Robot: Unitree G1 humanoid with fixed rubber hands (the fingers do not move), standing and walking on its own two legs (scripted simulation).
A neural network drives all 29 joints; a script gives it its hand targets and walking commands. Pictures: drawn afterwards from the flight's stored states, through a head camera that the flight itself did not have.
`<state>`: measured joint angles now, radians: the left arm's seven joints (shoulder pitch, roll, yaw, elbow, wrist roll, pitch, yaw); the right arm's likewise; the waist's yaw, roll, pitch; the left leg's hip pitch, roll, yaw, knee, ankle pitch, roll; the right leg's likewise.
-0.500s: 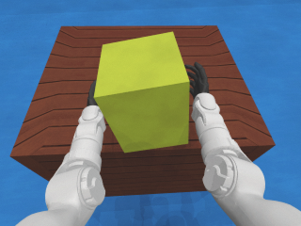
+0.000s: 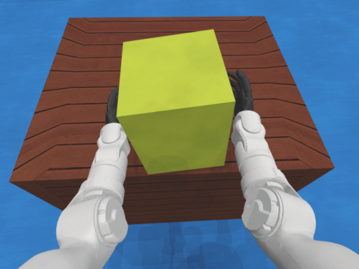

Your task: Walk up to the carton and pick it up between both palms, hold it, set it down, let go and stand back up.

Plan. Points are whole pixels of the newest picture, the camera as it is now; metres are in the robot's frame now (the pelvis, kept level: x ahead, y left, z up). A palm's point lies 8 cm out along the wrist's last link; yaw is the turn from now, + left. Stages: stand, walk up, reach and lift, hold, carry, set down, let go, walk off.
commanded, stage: set down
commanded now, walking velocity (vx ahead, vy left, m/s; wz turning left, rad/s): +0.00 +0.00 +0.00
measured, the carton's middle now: (177, 108) +0.47 +0.02 +0.04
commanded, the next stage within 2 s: none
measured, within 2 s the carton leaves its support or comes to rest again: rests again in 0.86 s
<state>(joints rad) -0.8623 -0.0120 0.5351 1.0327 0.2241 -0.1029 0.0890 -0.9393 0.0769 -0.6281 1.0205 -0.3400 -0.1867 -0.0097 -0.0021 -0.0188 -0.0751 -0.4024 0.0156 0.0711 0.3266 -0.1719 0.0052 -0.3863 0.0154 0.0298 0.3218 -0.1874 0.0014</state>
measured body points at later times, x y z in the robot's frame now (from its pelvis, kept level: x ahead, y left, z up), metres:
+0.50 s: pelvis +0.00 +0.00 +0.00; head +0.08 +0.01 +0.44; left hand +0.44 +0.16 +0.04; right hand +0.45 -0.13 +0.08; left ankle -0.03 +0.11 -0.75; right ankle -0.04 -0.12 -0.75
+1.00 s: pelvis +0.00 +0.00 +0.00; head +0.08 +0.01 +0.44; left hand +0.44 +0.16 +0.04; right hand +0.45 -0.13 +0.06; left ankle -0.03 +0.11 -0.75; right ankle -0.04 -0.12 -0.75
